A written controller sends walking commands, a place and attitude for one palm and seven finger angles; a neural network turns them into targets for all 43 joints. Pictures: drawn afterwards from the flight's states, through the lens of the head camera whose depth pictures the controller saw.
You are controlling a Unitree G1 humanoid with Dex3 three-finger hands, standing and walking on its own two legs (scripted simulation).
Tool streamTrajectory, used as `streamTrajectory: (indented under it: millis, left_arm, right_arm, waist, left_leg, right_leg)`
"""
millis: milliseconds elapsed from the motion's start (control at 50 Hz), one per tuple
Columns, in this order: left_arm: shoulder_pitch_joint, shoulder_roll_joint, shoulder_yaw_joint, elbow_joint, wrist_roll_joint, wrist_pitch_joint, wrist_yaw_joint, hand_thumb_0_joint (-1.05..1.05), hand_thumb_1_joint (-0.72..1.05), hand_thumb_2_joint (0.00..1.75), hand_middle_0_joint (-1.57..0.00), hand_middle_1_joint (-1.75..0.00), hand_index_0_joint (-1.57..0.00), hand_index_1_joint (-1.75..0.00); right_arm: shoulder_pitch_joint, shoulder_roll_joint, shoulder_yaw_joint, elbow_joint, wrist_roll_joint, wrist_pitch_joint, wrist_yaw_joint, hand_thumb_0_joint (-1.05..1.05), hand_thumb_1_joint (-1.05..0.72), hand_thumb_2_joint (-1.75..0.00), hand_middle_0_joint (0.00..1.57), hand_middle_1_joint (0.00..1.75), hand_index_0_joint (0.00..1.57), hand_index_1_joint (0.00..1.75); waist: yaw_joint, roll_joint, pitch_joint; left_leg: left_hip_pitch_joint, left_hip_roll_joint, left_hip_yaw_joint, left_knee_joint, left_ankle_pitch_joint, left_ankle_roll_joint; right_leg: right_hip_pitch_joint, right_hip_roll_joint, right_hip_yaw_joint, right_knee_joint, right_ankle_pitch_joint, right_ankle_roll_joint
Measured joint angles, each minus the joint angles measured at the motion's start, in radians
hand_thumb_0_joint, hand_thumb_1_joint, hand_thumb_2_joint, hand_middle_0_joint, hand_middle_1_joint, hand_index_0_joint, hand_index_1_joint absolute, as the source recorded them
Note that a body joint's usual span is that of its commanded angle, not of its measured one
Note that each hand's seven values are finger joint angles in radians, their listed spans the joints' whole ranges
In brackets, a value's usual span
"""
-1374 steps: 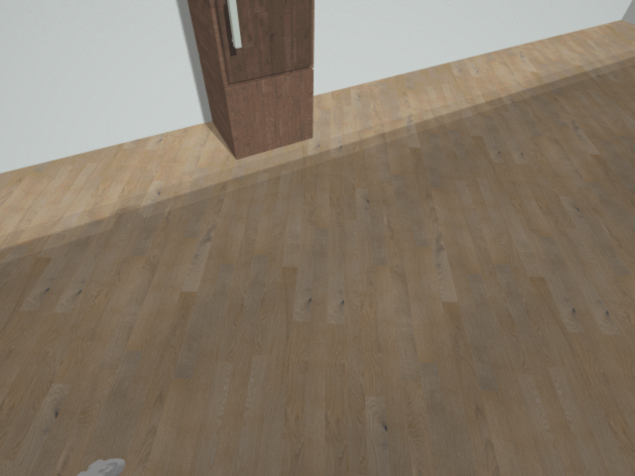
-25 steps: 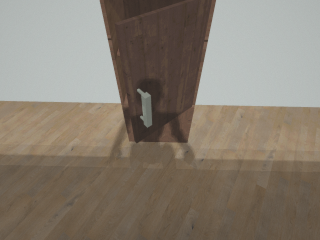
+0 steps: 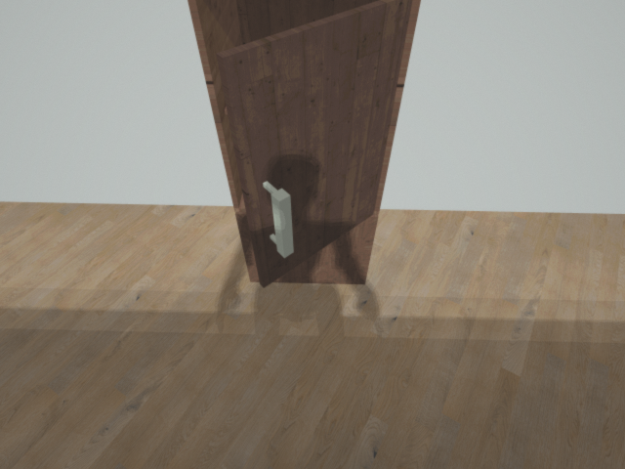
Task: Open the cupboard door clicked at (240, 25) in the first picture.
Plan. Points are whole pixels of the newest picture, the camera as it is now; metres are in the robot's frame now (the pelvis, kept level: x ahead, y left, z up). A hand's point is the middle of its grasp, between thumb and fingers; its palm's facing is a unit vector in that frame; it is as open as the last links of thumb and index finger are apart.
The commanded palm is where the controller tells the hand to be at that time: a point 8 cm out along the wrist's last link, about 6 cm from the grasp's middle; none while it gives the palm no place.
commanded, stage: walk to a spot facing it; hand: left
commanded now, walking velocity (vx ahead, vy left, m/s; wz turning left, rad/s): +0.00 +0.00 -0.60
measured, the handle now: (277, 219) +0.59 +0.11 -0.10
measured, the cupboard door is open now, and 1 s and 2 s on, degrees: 42 42 42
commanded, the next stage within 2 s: none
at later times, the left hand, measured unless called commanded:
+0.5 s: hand out of the picture +0.06 +0.17 -0.18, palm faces -0.15 -0.94 -0.29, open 7.3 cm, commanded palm none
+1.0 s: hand (222, 458) +0.17 +0.15 -0.17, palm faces -0.43 -0.86 -0.26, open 7.3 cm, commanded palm none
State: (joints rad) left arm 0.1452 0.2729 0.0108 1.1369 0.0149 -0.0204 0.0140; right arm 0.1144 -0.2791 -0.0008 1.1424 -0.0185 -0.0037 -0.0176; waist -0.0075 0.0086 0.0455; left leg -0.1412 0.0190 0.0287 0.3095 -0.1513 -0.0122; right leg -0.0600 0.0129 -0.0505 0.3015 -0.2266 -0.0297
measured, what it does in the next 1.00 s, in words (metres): steps on the spot, turning right: left foot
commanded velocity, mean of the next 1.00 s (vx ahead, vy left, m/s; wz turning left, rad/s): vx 0.00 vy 0.00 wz -0.60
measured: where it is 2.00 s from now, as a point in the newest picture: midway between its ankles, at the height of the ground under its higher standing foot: outside the picture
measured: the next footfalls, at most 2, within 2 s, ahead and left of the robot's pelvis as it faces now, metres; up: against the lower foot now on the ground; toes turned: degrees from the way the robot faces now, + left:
left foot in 0.84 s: +0.08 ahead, +0.12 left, +0.00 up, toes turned -29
right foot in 1.10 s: -0.03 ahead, -0.16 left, +0.00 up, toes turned -34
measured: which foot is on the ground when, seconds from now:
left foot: down 0.00-0.38, up 0.40-0.82, down 0.84-1.00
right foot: down 0.00-0.84, up 0.86-1.00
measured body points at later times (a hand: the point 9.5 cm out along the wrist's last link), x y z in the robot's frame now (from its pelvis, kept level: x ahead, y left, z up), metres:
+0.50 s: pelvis -0.02 -0.03 -0.02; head +0.02 -0.06 +0.43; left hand +0.07 +0.22 -0.15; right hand -0.03 -0.28 -0.18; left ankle -0.02 +0.12 -0.68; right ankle -0.04 -0.09 -0.75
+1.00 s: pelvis -0.02 -0.01 -0.01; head +0.04 -0.03 +0.43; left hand +0.19 +0.19 -0.15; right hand -0.06 -0.28 -0.15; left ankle +0.05 +0.14 -0.75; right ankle -0.06 -0.12 -0.70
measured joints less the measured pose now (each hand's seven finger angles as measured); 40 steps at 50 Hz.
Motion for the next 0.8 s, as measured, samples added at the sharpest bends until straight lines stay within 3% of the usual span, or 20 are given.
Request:
streamTrajectory:
  millis: [120, 280, 340, 380, 400, 440, 480, 520, 720, 800]
  left_arm:
    - [0.021, -0.019, 0.015, -0.025, 0.000, 0.027, 0.007, 0.00, 0.91, 0.89, -0.20, -0.30, -0.20, -0.30]
    - [0.060, -0.043, 0.044, -0.097, 0.008, 0.073, -0.012, 0.00, 0.91, 0.89, -0.20, -0.30, -0.20, -0.30]
    - [0.056, -0.051, 0.055, -0.124, 0.009, 0.087, -0.022, 0.00, 0.91, 0.89, -0.20, -0.30, -0.20, -0.30]
    - [0.062, -0.058, 0.060, -0.144, 0.010, 0.083, -0.028, 0.00, 0.91, 0.89, -0.20, -0.30, -0.20, -0.30]
    - [0.066, -0.062, 0.062, -0.152, 0.015, 0.075, -0.027, 0.00, 0.91, 0.89, -0.20, -0.30, -0.20, -0.30]
    - [0.070, -0.072, 0.062, -0.160, 0.016, 0.066, -0.021, 0.00, 0.91, 0.89, -0.20, -0.30, -0.20, -0.30]
    - [0.079, -0.079, 0.065, -0.166, 0.014, 0.064, -0.010, 0.00, 0.91, 0.89, -0.20, -0.30, -0.20, -0.30]
    - [0.092, -0.083, 0.065, -0.166, 0.012, 0.060, -0.003, 0.00, 0.91, 0.89, -0.20, -0.30, -0.20, -0.30]
    - [0.122, -0.069, 0.071, -0.173, 0.016, 0.059, -0.003, 0.00, 0.91, 0.89, -0.21, -0.30, -0.21, -0.30]
    - [0.113, -0.050, 0.079, -0.185, 0.016, 0.065, -0.003, 0.00, 0.91, 0.89, -0.21, -0.30, -0.21, -0.30]
  right_arm:
    - [0.007, 0.020, -0.010, -0.025, -0.002, 0.012, -0.015, 0.01, -0.91, -0.90, 0.20, 0.30, 0.20, 0.30]
    - [0.054, 0.068, -0.038, -0.099, -0.006, 0.030, -0.025, 0.01, -0.91, -0.90, 0.20, 0.30, 0.20, 0.30]
    - [0.072, 0.071, -0.045, -0.113, -0.011, 0.029, -0.025, 0.01, -0.91, -0.90, 0.20, 0.30, 0.20, 0.30]
    - [0.085, 0.065, -0.049, -0.117, -0.012, 0.034, -0.024, 0.01, -0.91, -0.90, 0.20, 0.30, 0.20, 0.30]
    - [0.086, 0.060, -0.053, -0.116, -0.008, 0.042, -0.023, 0.01, -0.91, -0.90, 0.21, 0.30, 0.20, 0.30]
    - [0.082, 0.053, -0.063, -0.115, -0.001, 0.063, -0.021, 0.01, -0.91, -0.90, 0.20, 0.30, 0.20, 0.30]
    - [0.069, 0.050, -0.068, -0.117, 0.002, 0.073, -0.020, 0.01, -0.91, -0.90, 0.20, 0.30, 0.20, 0.30]
    - [0.051, 0.051, -0.069, -0.130, 0.002, 0.071, -0.019, 0.01, -0.91, -0.90, 0.20, 0.30, 0.20, 0.30]
    - [-0.035, 0.074, -0.060, -0.210, 0.015, 0.049, -0.021, 0.01, -0.91, -0.90, 0.20, 0.30, 0.20, 0.30]
    - [-0.051, 0.083, -0.051, -0.233, 0.021, 0.034, -0.023, 0.01, -0.91, -0.90, 0.20, 0.30, 0.20, 0.30]
  waist:
    - [0.011, 0.001, 0.000]
    - [0.013, -0.023, 0.028]
    - [0.019, -0.023, 0.051]
    - [0.023, -0.008, 0.058]
    - [0.022, 0.005, 0.060]
    - [0.017, 0.021, 0.065]
    - [0.021, 0.020, 0.068]
    - [0.025, 0.010, 0.068]
    - [0.047, -0.033, 0.045]
    - [0.052, -0.049, 0.037]
  left_leg:
    - [-0.026, 0.021, 0.038, 0.063, -0.040, -0.005]
    - [-0.084, 0.048, 0.122, 0.194, -0.114, -0.006]
    - [-0.094, 0.059, 0.154, 0.234, -0.133, -0.010]
    - [-0.110, 0.078, 0.165, 0.282, -0.155, -0.022]
    - [-0.132, 0.089, 0.155, 0.332, -0.180, -0.022]
    - [-0.205, 0.070, 0.079, 0.519, -0.301, -0.020]
    - [-0.270, 0.039, 0.024, 0.693, -0.316, -0.021]
    - [-0.306, 0.022, 0.003, 0.769, -0.292, -0.029]
    - [-0.259, -0.006, -0.049, 0.566, -0.281, -0.037]
    - [-0.191, -0.019, -0.061, 0.368, -0.230, -0.028]
  right_leg:
    - [-0.042, 0.015, 0.039, 0.060, -0.022, -0.003]
    - [-0.171, 0.034, 0.115, 0.269, -0.098, -0.007]
    - [-0.232, 0.017, 0.080, 0.405, -0.195, -0.002]
    - [-0.224, 0.006, 0.060, 0.374, -0.147, -0.005]
    - [-0.227, 0.015, 0.055, 0.369, -0.124, -0.013]
    - [-0.229, 0.031, 0.049, 0.370, -0.131, -0.037]
    - [-0.218, 0.041, 0.063, 0.328, -0.115, -0.051]
    - [-0.208, 0.050, 0.091, 0.274, -0.077, -0.053]
    - [-0.194, 0.091, 0.235, 0.143, 0.025, -0.048]
    - [-0.216, 0.110, 0.278, 0.165, 0.023, -0.032]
